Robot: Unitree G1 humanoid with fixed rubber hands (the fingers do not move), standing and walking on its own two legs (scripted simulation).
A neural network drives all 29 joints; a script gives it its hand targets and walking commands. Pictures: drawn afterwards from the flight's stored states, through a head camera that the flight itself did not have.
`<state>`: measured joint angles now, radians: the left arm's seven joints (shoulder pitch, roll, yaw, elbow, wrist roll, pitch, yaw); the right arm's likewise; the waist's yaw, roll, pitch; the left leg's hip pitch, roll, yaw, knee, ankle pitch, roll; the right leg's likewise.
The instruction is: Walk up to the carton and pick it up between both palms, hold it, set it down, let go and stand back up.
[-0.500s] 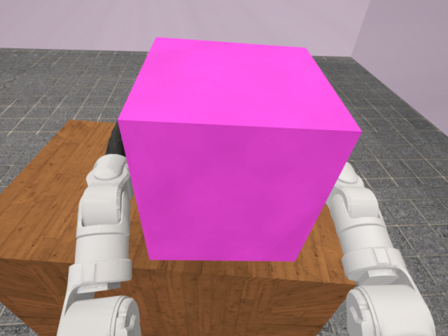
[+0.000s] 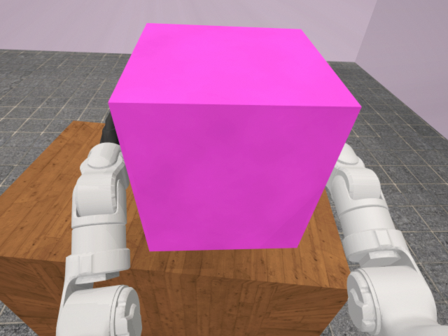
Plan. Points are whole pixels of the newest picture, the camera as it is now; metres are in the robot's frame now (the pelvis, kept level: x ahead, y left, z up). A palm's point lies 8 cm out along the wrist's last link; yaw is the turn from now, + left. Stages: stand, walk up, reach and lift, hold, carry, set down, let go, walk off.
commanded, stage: hold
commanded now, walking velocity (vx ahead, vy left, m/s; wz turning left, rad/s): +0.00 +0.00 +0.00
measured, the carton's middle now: (225, 140) +0.39 +0.00 +0.20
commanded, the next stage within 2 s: none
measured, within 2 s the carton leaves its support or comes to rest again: neither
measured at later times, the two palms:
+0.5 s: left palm (112, 143) +0.35 +0.18 +0.22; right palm (331, 144) +0.36 -0.18 +0.22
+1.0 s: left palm (111, 144) +0.35 +0.18 +0.22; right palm (330, 143) +0.36 -0.18 +0.22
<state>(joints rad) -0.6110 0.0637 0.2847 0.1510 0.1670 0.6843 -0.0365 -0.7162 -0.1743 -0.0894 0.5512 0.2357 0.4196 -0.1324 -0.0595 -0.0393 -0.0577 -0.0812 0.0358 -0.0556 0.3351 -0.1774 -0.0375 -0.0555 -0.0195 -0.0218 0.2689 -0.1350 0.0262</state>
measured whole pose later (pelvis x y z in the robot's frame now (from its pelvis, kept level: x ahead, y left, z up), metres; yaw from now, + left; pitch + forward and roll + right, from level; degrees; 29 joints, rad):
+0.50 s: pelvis +0.00 +0.00 +0.00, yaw +0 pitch -5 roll -1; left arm -0.62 0.05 0.30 0.09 0.20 0.76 -0.06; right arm -0.72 -0.18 -0.09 0.51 0.24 0.49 -0.13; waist -0.06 -0.03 -0.06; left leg -0.08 0.04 -0.05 0.34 -0.17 -0.04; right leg -0.05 -0.02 -0.01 0.27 -0.13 0.03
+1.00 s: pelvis +0.00 +0.00 +0.00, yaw +0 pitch -5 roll -1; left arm -0.61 0.05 0.30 0.09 0.20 0.76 -0.06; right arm -0.71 -0.18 -0.08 0.50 0.25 0.49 -0.14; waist -0.07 -0.03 -0.06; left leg -0.07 0.03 -0.06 0.34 -0.18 -0.04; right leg -0.04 -0.02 -0.02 0.27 -0.14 0.03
